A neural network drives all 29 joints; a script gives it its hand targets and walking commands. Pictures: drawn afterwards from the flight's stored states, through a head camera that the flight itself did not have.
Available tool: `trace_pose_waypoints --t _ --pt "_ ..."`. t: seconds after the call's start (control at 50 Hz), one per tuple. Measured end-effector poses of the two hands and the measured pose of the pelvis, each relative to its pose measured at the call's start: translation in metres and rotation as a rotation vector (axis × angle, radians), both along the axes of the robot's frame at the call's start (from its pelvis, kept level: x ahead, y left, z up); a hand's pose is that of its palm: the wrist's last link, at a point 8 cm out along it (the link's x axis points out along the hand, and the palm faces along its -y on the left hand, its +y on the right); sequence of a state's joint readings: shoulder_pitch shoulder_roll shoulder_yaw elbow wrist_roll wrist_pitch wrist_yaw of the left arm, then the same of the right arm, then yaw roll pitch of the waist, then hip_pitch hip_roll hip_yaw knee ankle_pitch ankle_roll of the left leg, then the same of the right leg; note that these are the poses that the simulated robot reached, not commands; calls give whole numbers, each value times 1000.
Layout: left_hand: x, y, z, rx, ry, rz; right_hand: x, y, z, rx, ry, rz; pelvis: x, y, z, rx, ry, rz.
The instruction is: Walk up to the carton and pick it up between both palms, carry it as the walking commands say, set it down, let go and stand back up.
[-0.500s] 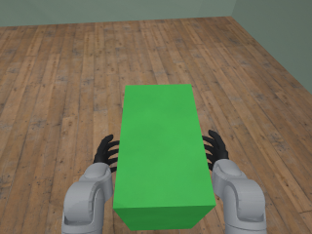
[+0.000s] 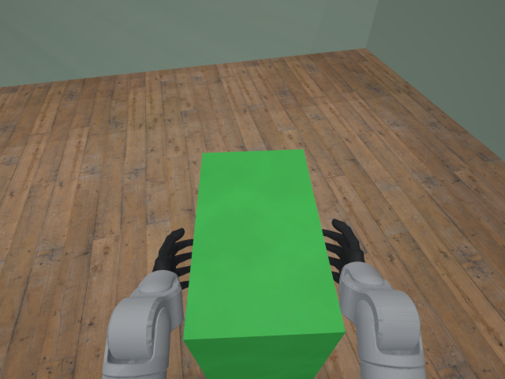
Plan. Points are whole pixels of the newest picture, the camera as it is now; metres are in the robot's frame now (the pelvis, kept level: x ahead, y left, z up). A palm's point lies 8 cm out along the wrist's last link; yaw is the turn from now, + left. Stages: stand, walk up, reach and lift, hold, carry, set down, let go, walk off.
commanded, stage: carry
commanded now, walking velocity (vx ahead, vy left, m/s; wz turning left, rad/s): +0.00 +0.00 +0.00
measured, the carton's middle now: (257, 269) +0.31 +0.00 +0.00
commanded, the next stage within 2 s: none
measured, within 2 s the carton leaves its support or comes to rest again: neither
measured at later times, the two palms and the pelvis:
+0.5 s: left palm (175, 205) +0.43 +0.15 +0.03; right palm (311, 198) +0.44 -0.11 +0.04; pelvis +0.16 +0.02 +0.01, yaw +2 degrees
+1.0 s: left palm (181, 151) +0.62 +0.17 +0.01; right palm (291, 146) +0.63 -0.09 +0.02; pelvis +0.34 +0.04 +0.00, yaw +0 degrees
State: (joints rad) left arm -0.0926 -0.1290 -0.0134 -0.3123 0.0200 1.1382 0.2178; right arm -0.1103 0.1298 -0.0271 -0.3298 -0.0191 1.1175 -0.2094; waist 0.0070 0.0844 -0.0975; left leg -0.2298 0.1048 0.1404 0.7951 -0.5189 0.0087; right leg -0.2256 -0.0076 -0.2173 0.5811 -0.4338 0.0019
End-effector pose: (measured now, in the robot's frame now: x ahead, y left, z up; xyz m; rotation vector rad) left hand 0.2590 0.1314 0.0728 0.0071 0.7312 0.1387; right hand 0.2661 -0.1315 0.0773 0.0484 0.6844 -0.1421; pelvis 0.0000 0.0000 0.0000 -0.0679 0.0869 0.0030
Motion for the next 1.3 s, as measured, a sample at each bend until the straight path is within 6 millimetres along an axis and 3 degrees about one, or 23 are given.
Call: trace_pose_waypoints --t 0.1,0.16,0.24,0.34,0.44,0.56,0.68,0.76,0.86,1.04,1.12,1.3 --pt "28 10 -13 -41 30 23 33 10 -3 -56 27 34 35 4 1 48 -21 24" --pt "53 17 -33 -33 71 6 61 19 -17 -71 68 39 56 14 -2 61 -37 -13" --pt "86 20 -45 17 122 -34 90 22 -37 -61 118 31 79 24 5 41 -26 -24" --pt "126 20 -46 32 88 -31 120 21 -50 -11 82 0 102 28 8 40 -27 -18" --pt "156 20 -38 43 21 -19 153 20 -46 6 16 11 137 23 5 46 -32 11" --pt "193 23 -46 0 53 3 201 24 -37 -62 49 53 181 19 7 58 0 30" --pt "232 32 -35 32 24 19 245 33 -34 -33 16 70 223 22 8 30 -1 22" --pt "262 37 -46 8 20 41 279 39 -39 -103 13 120 254 21 0 90 -19 36" --pt "299 44 -65 -3 31 26 319 47 -49 -94 18 99 295 34 -12 94 -67 7" --pt "375 38 -59 46 74 -29 375 38 -62 -34 62 34 351 39 1 60 -49 16" --pt "402 36 -55 63 69 -42 404 37 -56 -31 57 35 382 37 5 59 -26 28" --pt "456 44 -27 8 41 13 470 46 -17 -68 30 76 437 34 30 59 -9 43"
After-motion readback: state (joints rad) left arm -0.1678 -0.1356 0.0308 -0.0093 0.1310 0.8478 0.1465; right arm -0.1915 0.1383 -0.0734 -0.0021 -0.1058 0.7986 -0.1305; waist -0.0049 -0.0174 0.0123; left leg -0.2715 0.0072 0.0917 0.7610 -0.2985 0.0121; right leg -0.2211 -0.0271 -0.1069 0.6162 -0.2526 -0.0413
